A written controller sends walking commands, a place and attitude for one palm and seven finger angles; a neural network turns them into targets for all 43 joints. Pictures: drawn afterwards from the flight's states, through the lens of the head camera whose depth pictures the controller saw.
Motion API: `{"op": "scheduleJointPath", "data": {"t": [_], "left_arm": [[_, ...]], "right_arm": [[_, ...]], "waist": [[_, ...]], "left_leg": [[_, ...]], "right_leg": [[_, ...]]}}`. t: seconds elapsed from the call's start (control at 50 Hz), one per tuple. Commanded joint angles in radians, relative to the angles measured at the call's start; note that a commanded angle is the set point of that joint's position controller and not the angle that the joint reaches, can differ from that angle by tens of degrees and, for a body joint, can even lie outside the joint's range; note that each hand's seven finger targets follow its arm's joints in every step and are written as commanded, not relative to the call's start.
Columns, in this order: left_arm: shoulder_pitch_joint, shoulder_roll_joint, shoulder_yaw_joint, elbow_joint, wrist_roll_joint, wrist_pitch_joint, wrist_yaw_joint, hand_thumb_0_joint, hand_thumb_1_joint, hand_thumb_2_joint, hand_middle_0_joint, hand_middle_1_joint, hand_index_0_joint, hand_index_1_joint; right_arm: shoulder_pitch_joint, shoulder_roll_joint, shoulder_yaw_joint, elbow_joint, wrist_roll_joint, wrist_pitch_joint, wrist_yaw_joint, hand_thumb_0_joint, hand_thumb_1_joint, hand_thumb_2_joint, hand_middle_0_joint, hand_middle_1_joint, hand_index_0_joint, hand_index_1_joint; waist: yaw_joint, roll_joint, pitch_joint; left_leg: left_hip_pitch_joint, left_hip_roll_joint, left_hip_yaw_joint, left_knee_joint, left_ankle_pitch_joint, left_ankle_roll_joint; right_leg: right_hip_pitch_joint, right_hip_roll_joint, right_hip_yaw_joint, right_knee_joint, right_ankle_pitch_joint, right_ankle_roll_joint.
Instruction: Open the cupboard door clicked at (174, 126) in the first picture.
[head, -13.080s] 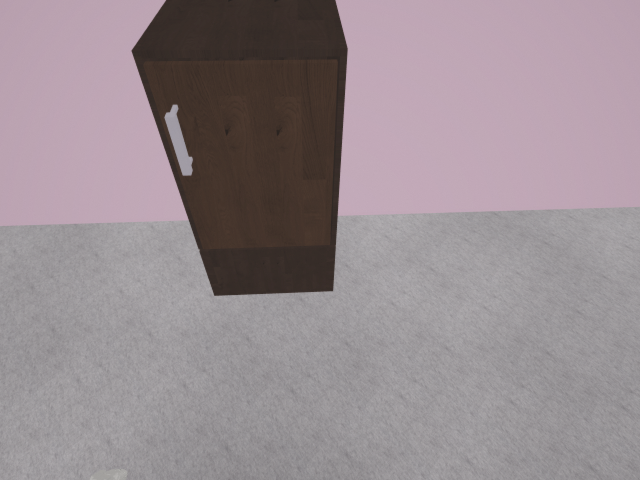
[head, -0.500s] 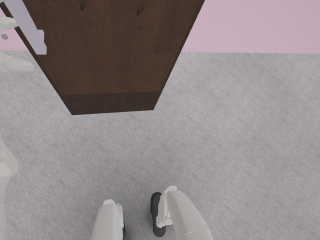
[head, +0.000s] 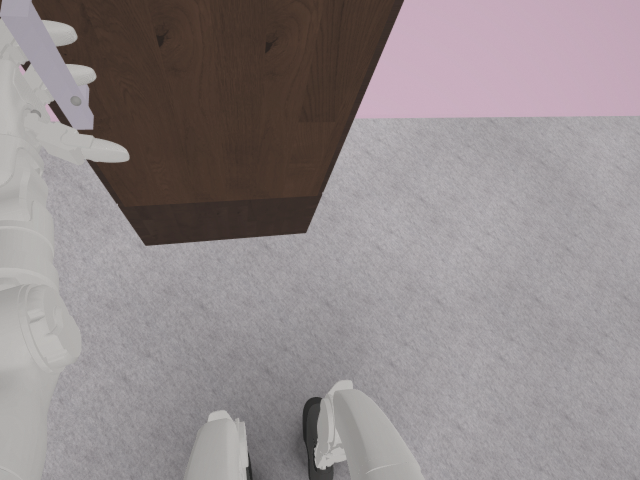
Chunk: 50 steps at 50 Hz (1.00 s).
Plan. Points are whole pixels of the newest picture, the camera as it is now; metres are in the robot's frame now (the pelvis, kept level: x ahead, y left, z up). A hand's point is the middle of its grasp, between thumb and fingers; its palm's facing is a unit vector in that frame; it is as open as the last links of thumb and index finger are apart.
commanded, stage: slide the fingers in behind the handle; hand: left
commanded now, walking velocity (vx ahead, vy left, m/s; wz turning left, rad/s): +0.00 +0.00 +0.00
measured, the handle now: (57, 60) +0.59 +0.24 +0.05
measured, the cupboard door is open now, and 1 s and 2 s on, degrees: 0 0 30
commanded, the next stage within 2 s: close the thumb around the handle in 0.36 s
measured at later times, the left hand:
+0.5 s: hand (78, 99) +0.54 +0.21 +0.04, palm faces +0.03 -1.00 -0.04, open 13.9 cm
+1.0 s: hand (79, 101) +0.54 +0.21 +0.04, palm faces +0.02 -1.00 -0.03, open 6.8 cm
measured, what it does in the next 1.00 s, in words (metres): stands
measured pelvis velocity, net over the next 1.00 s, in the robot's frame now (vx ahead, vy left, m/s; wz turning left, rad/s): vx -0.01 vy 0.00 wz -0.01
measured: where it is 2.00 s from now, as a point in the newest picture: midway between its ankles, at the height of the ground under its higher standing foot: outside the picture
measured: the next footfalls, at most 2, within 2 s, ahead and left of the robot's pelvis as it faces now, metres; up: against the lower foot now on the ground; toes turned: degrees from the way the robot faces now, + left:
none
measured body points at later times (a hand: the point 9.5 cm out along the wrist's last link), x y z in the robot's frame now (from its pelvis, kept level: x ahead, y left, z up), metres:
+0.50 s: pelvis -0.01 -0.01 +0.00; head +0.18 +0.02 +0.41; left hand +0.53 +0.27 +0.05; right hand -0.02 -0.27 -0.10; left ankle -0.03 +0.08 -0.64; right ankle +0.04 -0.12 -0.64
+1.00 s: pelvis -0.01 +0.00 +0.00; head +0.18 +0.03 +0.41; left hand +0.53 +0.27 +0.05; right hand -0.02 -0.26 -0.10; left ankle -0.03 +0.08 -0.64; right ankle +0.04 -0.12 -0.64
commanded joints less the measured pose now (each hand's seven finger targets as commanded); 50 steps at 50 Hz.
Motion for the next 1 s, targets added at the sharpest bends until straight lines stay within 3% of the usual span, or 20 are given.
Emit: {"op": "scheduleJointPath", "data": {"t": [0.0, 0.02, 0.06, 0.1, 0.22, 0.24, 0.28, 0.34, 0.38, 0.44, 0.48, 0.52, 0.58, 0.64, 0.72, 0.84, 0.86, 0.88, 0.94, 0.98], "left_arm": [[-0.451, 0.257, 0.001, -0.235, 0.031, -0.083, 0.017, 0.0, -0.5, 0.3, -0.3, -1.2, -0.3, -1.2], [-0.434, 0.281, 0.024, -0.239, 0.022, -0.082, 0.007, 0.0, -0.5, 0.3, -0.3, -1.2, -0.3, -1.2], [-0.43, 0.251, 0.009, -0.225, -0.004, -0.068, -0.018, 0.0, -0.5, 0.3, -0.3, -1.2, -0.3, -1.2], [-0.418, 0.285, 0.047, -0.2, -0.025, -0.059, -0.031, 0.0, -0.5, 0.3, -0.3, -1.2, -0.3, -1.2], [-0.425, 0.313, 0.059, -0.245, -0.019, -0.068, -0.031, 0.0, -0.5, 0.3, -0.3, -1.2, -0.3, -1.2], [-0.418, 0.272, 0.034, -0.239, -0.023, -0.065, -0.034, 0.0, -0.5, 0.3, -0.3, -1.2, -0.3, -1.2], [-0.392, 0.324, 0.078, -0.202, -0.024, -0.059, -0.032, 0.0, -0.5, 0.3, -0.3, -1.2, -0.3, -1.2], [-0.425, 0.321, 0.064, -0.219, -0.019, -0.058, -0.038, 0.0, -0.5, 0.3, -0.3, -1.2, -0.3, -1.2], [-0.39, 0.354, 0.093, -0.232, -0.022, -0.058, -0.04, 0.0, -0.5, 0.3, -0.3, -1.2, -0.3, -1.2], [-0.39, 0.327, 0.077, -0.262, -0.028, -0.063, -0.045, 0.0, -0.5, 0.3, -0.3, -1.2, -0.3, -1.2], [-0.376, 0.291, 0.053, -0.229, -0.033, -0.052, -0.046, 0.0, -0.388, 0.348, -0.308, -1.212, -0.308, -1.212], [-0.388, 0.326, 0.079, -0.245, -0.033, -0.054, -0.045, 0.0, -0.276, 0.396, -0.316, -1.224, -0.316, -1.224], [-0.371, 0.317, 0.074, -0.228, -0.029, -0.051, -0.041, 0.0, -0.108, 0.468, -0.328, -1.242, -0.328, -1.242], [-0.361, 0.321, 0.078, -0.252, -0.03, -0.064, -0.041, 0.0, 0.06, 0.54, -0.34, -1.26, -0.34, -1.26], [-0.38, 0.301, 0.063, -0.227, -0.034, -0.067, -0.044, 0.0, 0.284, 0.636, -0.356, -1.284, -0.356, -1.284], [-0.398, 0.269, 0.04, -0.235, -0.032, -0.069, -0.037, 0.0, 0.62, 0.78, -0.38, -1.32, -0.38, -1.32], [-0.409, 0.247, 0.023, -0.215, -0.032, -0.066, -0.036, 0.0, 0.676, 0.804, -0.384, -1.326, -0.384, -1.326], [-0.413, 0.277, 0.046, -0.205, -0.029, -0.067, -0.031, 0.0, 0.732, 0.828, -0.388, -1.332, -0.388, -1.332], [-0.425, 0.28, 0.04, -0.215, -0.019, -0.072, -0.027, 0.0, 0.9, 0.9, -0.4, -1.35, -0.4, -1.35], [-0.41, 0.286, 0.052, -0.228, -0.018, -0.075, -0.022, 0.0, 0.9, 0.9, -0.4, -1.35, -0.4, -1.35]], "right_arm": [[0.229, -0.203, -0.066, -0.029, 0.001, 0.002, -0.003, 0.0, -0.9, -0.9, 0.2, 0.3, 0.2, 0.3], [0.229, -0.208, -0.065, -0.034, 0.006, 0.004, -0.005, 0.0, -0.9, -0.9, 0.2, 0.3, 0.2, 0.3], [0.219, -0.21, -0.066, -0.033, 0.013, 0.003, -0.01, 0.0, -0.9, -0.9, 0.2, 0.3, 0.2, 0.3], [0.223, -0.214, -0.065, -0.033, 0.016, 0.0, -0.018, 0.0, -0.9, -0.9, 0.2, 0.3, 0.2, 0.3], [0.23, -0.213, -0.066, -0.03, 0.016, -0.011, -0.021, 0.0, -0.9, -0.9, 0.2, 0.3, 0.2, 0.3], [0.227, -0.21, -0.068, -0.03, 0.017, -0.013, -0.018, 0.0, -0.9, -0.9, 0.2, 0.3, 0.2, 0.3], [0.228, -0.215, -0.067, -0.03, 0.019, -0.014, -0.021, 0.0, -0.9, -0.9, 0.2, 0.3, 0.2, 0.3], [0.228, -0.214, -0.065, -0.029, 0.02, -0.017, -0.025, 0.0, -0.9, -0.9, 0.2, 0.3, 0.2, 0.3], [0.227, -0.217, -0.067, -0.033, 0.02, -0.019, -0.026, 0.0, -0.9, -0.9, 0.2, 0.3, 0.2, 0.3], [0.231, -0.217, -0.071, -0.033, 0.02, -0.018, -0.024, 0.0, -0.9, -0.9, 0.2, 0.3, 0.2, 0.3], [0.225, -0.217, -0.07, -0.032, 0.023, -0.018, -0.024, 0.0, -0.9, -0.9, 0.2, 0.3, 0.2, 0.3], [0.227, -0.222, -0.07, -0.032, 0.022, -0.018, -0.026, 0.0, -0.9, -0.9, 0.2, 0.3, 0.2, 0.3], [0.225, -0.219, -0.071, -0.032, 0.022, -0.019, -0.028, 0.0, -0.9, -0.9, 0.2, 0.3, 0.2, 0.3], [0.227, -0.22, -0.073, -0.036, 0.021, -0.019, -0.026, 0.0, -0.9, -0.9, 0.2, 0.3, 0.2, 0.3], [0.223, -0.221, -0.072, -0.029, 0.022, -0.021, -0.027, 0.0, -0.9, -0.9, 0.2, 0.3, 0.2, 0.3], [0.223, -0.22, -0.074, -0.026, 0.019, -0.022, -0.027, 0.0, -0.9, -0.9, 0.2, 0.3, 0.2, 0.3], [0.221, -0.218, -0.072, -0.021, 0.019, -0.024, -0.026, 0.0, -0.9, -0.9, 0.2, 0.3, 0.2, 0.3], [0.222, -0.222, -0.072, -0.019, 0.018, -0.023, -0.029, 0.0, -0.9, -0.9, 0.2, 0.3, 0.2, 0.3], [0.225, -0.221, -0.069, -0.023, 0.016, -0.026, -0.029, 0.0, -0.9, -0.9, 0.2, 0.3, 0.2, 0.3], [0.231, -0.221, -0.073, -0.024, 0.014, -0.024, -0.027, 0.0, -0.9, -0.9, 0.2, 0.3, 0.2, 0.3]], "waist": [[-0.025, 0.234, -0.525], [-0.008, 0.243, -0.553], [-0.015, 0.235, -0.539], [-0.015, 0.199, -0.532], [-0.005, 0.213, -0.575], [-0.01, 0.226, -0.565], [-0.001, 0.174, -0.539], [-0.004, 0.216, -0.551], [0.011, 0.206, -0.569], [0.013, 0.232, -0.589], [0.0, 0.194, -0.537], [0.008, 0.209, -0.561], [0.009, 0.188, -0.536], [0.021, 0.234, -0.563], [0.002, 0.197, -0.527], [0.003, 0.241, -0.542], [-0.009, 0.209, -0.517], [-0.007, 0.187, -0.506], [0.001, 0.237, -0.538], [0.004, 0.226, -0.562]], "left_leg": [[0.392, 0.004, -0.083, -0.127, 0.65, -0.041], [0.393, 0.003, -0.08, -0.131, 0.648, -0.042], [0.387, 0.003, -0.077, -0.139, 0.612, -0.041], [0.353, 0.001, -0.073, -0.136, 0.593, -0.032], [0.352, 0.002, -0.068, -0.128, 0.606, -0.031], [0.35, 0.0, -0.064, -0.129, 0.595, -0.031], [0.292, -0.002, -0.057, -0.13, 0.549, -0.024], [0.298, -0.004, -0.054, -0.129, 0.543, -0.024], [0.309, -0.003, -0.051, -0.129, 0.56, -0.023], [0.36, 0.001, -0.062, -0.132, 0.614, -0.032], [0.329, 0.001, -0.058, -0.136, 0.58, -0.028], [0.332, 0.0, -0.056, -0.133, 0.584, -0.027], [0.319, -0.001, -0.055, -0.138, 0.567, -0.026], [0.365, 0.0, -0.057, -0.139, 0.609, -0.034], [0.356, 0.003, -0.066, -0.141, 0.59, -0.034], [0.407, 0.005, -0.076, -0.139, 0.626, -0.048], [0.386, 0.005, -0.077, -0.138, 0.595, -0.044], [0.361, 0.004, -0.077, -0.139, 0.575, -0.041], [0.389, 0.003, -0.083, -0.136, 0.614, -0.049], [0.413, 0.007, -0.085, -0.131, 0.657, -0.053]], "right_leg": [[0.298, 0.049, 0.092, -0.035, 0.322, -0.02], [0.321, 0.049, 0.095, -0.035, 0.327, -0.019], [0.318, 0.048, 0.095, -0.043, 0.309, -0.016], [0.338, 0.048, 0.099, -0.042, 0.322, -0.016], [0.351, 0.045, 0.109, -0.032, 0.348, -0.013], [0.342, 0.044, 0.109, -0.036, 0.339, -0.012], [0.379, 0.046, 0.115, -0.039, 0.333, -0.011], [0.368, 0.042, 0.118, -0.034, 0.328, -0.011], [0.389, 0.042, 0.12, -0.036, 0.344, -0.011], [0.366, 0.042, 0.111, -0.032, 0.355, -0.013], [0.359, 0.043, 0.11, -0.042, 0.339, -0.01], [0.369, 0.043, 0.114, -0.037, 0.347, -0.011], [0.368, 0.041, 0.113, -0.042, 0.334, -0.01], [0.357, 0.041, 0.112, -0.039, 0.343, -0.013], [0.334, 0.043, 0.105, -0.042, 0.323, -0.01], [0.282, 0.042, 0.097, -0.038, 0.296, -0.01], [0.275, 0.043, 0.095, -0.04, 0.282, -0.009], [0.289, 0.043, 0.097, -0.04, 0.279, -0.009], [0.275, 0.041, 0.096, -0.028, 0.286, -0.013], [0.282, 0.043, 0.093, -0.028, 0.306, -0.012]]}}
